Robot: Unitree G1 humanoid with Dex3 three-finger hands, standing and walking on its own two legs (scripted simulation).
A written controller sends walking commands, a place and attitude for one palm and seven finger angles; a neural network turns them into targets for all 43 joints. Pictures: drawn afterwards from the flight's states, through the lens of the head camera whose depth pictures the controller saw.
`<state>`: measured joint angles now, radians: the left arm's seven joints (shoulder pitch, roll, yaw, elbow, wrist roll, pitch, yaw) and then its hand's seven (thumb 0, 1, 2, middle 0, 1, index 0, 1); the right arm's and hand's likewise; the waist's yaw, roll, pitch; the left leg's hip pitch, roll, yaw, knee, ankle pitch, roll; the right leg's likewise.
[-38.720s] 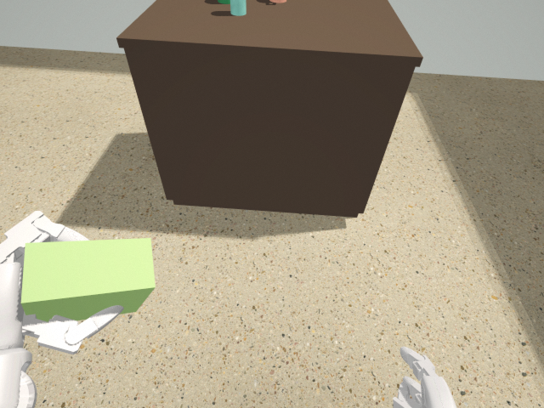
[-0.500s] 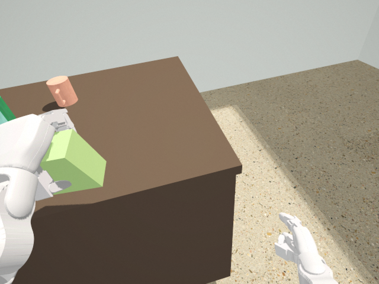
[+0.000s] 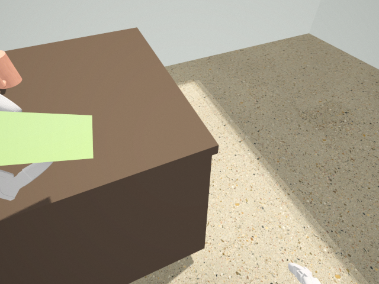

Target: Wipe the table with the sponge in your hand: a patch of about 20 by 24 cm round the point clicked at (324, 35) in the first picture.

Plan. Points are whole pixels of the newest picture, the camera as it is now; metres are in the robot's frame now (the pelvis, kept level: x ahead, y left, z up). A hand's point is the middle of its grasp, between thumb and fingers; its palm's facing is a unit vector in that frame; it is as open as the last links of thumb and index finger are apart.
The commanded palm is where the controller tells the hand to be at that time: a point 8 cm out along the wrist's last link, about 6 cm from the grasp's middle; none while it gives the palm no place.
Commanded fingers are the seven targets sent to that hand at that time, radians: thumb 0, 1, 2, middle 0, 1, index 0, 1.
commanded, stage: step back with the hand held close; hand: left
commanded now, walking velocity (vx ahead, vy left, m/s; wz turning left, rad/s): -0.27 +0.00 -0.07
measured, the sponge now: (48, 137) +0.26 +0.19 +0.26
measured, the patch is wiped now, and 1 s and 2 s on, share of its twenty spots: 0.95 0.95 0.95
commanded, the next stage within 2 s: stop stepping back and stand still in 0.62 s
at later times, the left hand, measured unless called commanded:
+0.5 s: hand out of the picture +0.06 +0.31 +0.29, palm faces +0.61 -0.77 -0.18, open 9.8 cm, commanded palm +0.00 +0.34 +0.30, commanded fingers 0.00 0.10 1.30 -1.20 -1.60 -1.20 -1.60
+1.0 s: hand out of the picture -0.04 +0.30 +0.28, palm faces +0.48 -0.84 -0.26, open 9.8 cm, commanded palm -0.11 +0.33 +0.30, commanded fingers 0.00 0.10 1.30 -1.20 -1.60 -1.20 -1.60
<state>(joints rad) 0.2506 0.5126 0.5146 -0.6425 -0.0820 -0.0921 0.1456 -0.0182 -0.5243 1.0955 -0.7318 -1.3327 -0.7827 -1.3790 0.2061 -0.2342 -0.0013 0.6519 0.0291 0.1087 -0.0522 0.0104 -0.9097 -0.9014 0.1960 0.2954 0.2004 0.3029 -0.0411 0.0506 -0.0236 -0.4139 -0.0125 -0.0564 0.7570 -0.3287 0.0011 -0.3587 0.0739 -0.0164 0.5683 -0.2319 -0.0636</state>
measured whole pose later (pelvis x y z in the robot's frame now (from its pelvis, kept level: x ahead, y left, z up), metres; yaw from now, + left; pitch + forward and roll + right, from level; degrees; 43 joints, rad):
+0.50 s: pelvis -0.14 +0.05 -0.01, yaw +4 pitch -2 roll -4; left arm 0.09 0.43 0.47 -0.59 -0.05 -0.11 0.18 -0.02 -0.53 1.10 -0.74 -1.33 -0.79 -1.38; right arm 0.21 -0.20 0.00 0.60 0.02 0.01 -0.08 0.01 -0.91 -0.90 0.20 0.30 0.20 0.30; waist -0.01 0.03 -0.04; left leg -0.45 0.08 -0.06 0.65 -0.18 -0.01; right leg -0.53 0.08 0.01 0.99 -0.37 0.04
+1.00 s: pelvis -0.29 +0.06 +0.01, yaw -4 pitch +0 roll +0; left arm 0.20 0.45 0.51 -0.57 -0.08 -0.10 0.16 -0.02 -0.53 1.10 -0.74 -1.34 -0.79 -1.38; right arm 0.21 -0.20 0.01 0.62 0.03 -0.01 -0.06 0.01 -0.91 -0.90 0.20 0.30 0.20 0.30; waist -0.03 -0.03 -0.05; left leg -0.32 0.01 0.03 0.53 -0.22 0.01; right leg -0.39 0.05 0.02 0.78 -0.41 0.00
